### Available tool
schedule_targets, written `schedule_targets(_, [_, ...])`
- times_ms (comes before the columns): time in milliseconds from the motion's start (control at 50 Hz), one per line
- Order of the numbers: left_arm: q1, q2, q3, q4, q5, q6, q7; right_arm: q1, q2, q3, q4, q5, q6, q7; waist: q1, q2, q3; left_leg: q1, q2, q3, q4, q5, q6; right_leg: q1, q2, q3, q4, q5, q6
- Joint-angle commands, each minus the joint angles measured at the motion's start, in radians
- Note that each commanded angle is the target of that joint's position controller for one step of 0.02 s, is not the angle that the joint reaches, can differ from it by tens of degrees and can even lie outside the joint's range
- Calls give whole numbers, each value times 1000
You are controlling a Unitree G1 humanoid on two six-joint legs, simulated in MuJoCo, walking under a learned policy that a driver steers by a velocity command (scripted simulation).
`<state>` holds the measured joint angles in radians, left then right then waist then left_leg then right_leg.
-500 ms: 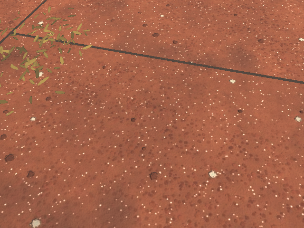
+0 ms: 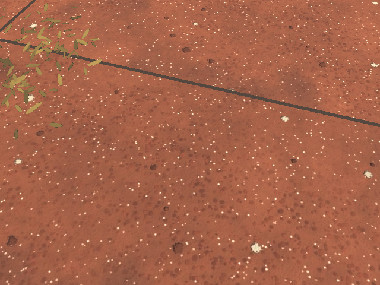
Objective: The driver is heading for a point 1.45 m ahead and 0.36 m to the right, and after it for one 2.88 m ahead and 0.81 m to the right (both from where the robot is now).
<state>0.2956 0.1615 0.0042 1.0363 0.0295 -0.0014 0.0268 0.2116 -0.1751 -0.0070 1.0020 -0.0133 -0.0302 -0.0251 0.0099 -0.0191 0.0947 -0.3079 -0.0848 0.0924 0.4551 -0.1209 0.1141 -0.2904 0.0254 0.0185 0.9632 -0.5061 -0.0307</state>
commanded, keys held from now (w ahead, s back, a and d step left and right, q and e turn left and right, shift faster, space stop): no key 0.86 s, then w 0.14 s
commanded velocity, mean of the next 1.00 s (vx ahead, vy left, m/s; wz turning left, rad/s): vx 0.03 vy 0.00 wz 0.00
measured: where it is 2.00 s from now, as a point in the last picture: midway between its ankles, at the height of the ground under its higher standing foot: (186, 242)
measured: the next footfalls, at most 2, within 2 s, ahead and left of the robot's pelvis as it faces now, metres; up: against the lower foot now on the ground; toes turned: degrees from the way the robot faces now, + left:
right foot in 0.16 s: +0.05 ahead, -0.13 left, +0.00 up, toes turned +1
left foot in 1.20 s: +0.22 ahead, +0.09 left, +0.00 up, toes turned +5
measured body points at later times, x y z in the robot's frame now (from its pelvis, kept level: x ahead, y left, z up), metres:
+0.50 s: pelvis +0.03 -0.03 +0.01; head +0.03 -0.03 +0.46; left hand +0.01 +0.17 -0.15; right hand +0.01 -0.25 -0.15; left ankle +0.08 +0.05 -0.73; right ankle +0.01 -0.13 -0.73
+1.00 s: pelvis +0.07 -0.04 +0.01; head +0.06 -0.04 +0.46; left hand +0.00 +0.17 -0.16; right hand +0.04 -0.25 -0.15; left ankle +0.08 +0.05 -0.72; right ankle +0.01 -0.13 -0.73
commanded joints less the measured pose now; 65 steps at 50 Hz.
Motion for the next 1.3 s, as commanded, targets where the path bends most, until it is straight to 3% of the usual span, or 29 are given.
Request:
schedule_targets(20, [154,33,4,30,-3,31,9,41,-98,-12,-13,-15,2,-8,19,90,-81,-30,267,-256,-230,78,118,86,-8,-17,-144,-2,13])
schedule_targets(100, [143,29,1,53,-6,42,11,36,-129,-21,3,4,20,-5,18,109,-80,-92,257,-282,-268,-298,77,154,-7,-43,-308,139,2])
schedule_targets(160, [157,29,-3,66,8,31,9,41,-111,-20,14,13,35,-6,28,67,-12,-188,234,-281,-268,-462,-9,214,-35,-7,-503,209,-26])
schedule_targets(180, [148,53,-3,59,11,21,11,64,-96,-19,18,18,39,-4,9,15,13,-177,199,-257,-239,-435,-44,164,-95,82,-593,149,-41])
schedule_targets(200, [113,64,-5,56,-4,11,13,67,-76,-17,17,24,43,-1,-18,-73,55,-77,137,-183,-181,-316,-61,-8,-135,150,-673,6,-57])
schedule_targets(220, [78,45,-12,50,-10,-4,14,75,-49,-9,29,18,43,4,-36,-103,46,67,116,-154,-105,-174,-64,-107,-163,188,-749,-53,-50])
schedule_targets(240, [48,50,-12,46,-16,-16,15,102,-26,-3,44,8,40,8,-57,-113,30,156,113,-142,-71,-93,-65,-152,-169,194,-783,-50,-39])
schedule_targets(280, [36,62,-8,42,-22,-28,17,137,-42,-1,68,-2,31,11,-68,-74,5,204,131,-152,-73,-53,-63,-133,-149,164,-775,25,-27])
schedule_targets(340, [87,41,-8,58,-22,-27,15,144,-44,5,89,3,18,6,-42,-3,-1,133,151,-175,-105,-66,-57,-22,-118,111,-713,163,-36])
schedule_targets(420, [129,32,-8,74,-19,-23,12,141,-32,12,106,6,12,-2,-19,24,-7,97,158,-184,-123,-68,-59,35,-108,88,-676,224,-43])
schedule_targets(860, [154,3,-20,115,-19,-28,21,176,-2,14,166,8,15,-17,-19,14,-7,134,169,-180,-91,54,-57,94,-111,70,-655,375,-42])
schedule_targets(880, [168,2,-20,120,-18,-27,21,181,2,15,169,7,16,-17,-15,12,-25,139,158,-173,-90,-13,-55,102,-104,70,-667,295,-46])
schedule_targets(920, [186,42,-1,121,-15,-21,19,167,-13,5,158,3,21,-12,-5,-28,3,80,100,-128,-16,-231,-42,84,-97,102,-685,20,-80])
schedule_targets(940, [200,66,10,117,-14,-16,16,151,-15,0,146,-4,22,-7,8,-69,40,3,68,-97,48,-334,-37,76,-128,164,-720,-142,-112])
schedule_targets(980, [255,98,28,122,-15,-13,14,83,9,2,99,-23,15,8,41,-121,138,-177,53,-21,206,-335,-39,96,-265,331,-824,-329,-191])
schedule_targets(1020, [272,98,37,122,-6,-25,12,18,-3,-5,51,-27,-4,18,54,-98,178,-286,109,-35,324,-305,-34,126,-339,402,-858,-244,-241])
schedule_targets(1060, [274,106,44,118,3,-43,9,-11,-24,-17,19,-21,-24,29,47,-60,155,-360,136,-55,354,-309,-34,221,-339,370,-839,-84,-246])
schedule_targets(1120, [246,112,48,106,-1,-64,6,-32,-28,-29,-16,-4,-42,42,26,-62,107,-251,121,-28,250,-257,-39,221,-288,256,-797,105,-211])
schedule_targets(1140, [231,118,50,102,-4,-68,5,-12,-24,-32,-19,0,-42,46,7,-71,95,-170,106,-9,202,-227,-37,180,-272,219,-774,144,-199])
schedule_targets(1180, [176,125,50,86,-14,-74,-1,145,-15,-44,30,7,-43,45,-76,-45,53,148,37,46,74,-141,-33,12,-207,117,-648,274,-156])
schedule_targets(1200, [173,112,44,82,-11,-84,-6,278,-49,-62,73,5,-48,36,-130,11,-9,352,44,3,38,-149,-21,-79,-156,51,-482,388,-127])
schedule_targets(1220, [144,53,25,42,-18,-91,-17,441,-146,-89,95,-13,-56,21,-197,217,-96,514,296,-357,-144,-401,44,-232,-43,-77,-133,301,-67])
schedule_targets(1240, [156,44,28,13,-8,-93,-25,519,-200,-98,123,-11,-43,21,-179,336,-118,539,471,-749,-314,-536,134,-403,48,-87,133,-29,-56])
schedule_targets(1260, [100,79,38,-3,12,-86,-32,398,-155,-83,99,-9,-31,18,-110,174,-28,420,464,-710,-307,-596,133,-444,-39,-8,256,31,-76])
schedule_targets(1280, [53,65,36,-17,10,-89,-42,282,-127,-74,58,-8,-35,23,-75,78,27,319,435,-606,-307,-506,116,-444,-78,6,260,146,-84])
schedule_targets(1300, [48,49,35,-17,3,-93,-48,218,-114,-67,39,-6,-44,27,-39,39,35,253,390,-498,-322,-366,94,-398,-104,10,219,224,-81])
Velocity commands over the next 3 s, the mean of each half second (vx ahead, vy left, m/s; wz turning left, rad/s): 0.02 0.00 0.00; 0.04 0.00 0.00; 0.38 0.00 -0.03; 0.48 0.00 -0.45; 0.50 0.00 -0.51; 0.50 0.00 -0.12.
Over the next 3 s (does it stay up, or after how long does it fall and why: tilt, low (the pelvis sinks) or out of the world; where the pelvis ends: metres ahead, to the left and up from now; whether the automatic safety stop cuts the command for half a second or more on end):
stays up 1.02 -0.24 0.02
